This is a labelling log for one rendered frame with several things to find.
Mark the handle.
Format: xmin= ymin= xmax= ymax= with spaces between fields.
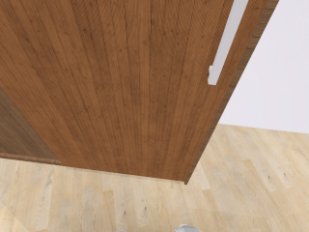
xmin=208 ymin=0 xmax=248 ymax=85

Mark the wardrobe door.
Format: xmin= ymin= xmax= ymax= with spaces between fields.
xmin=0 ymin=0 xmax=268 ymax=182
xmin=0 ymin=87 xmax=58 ymax=160

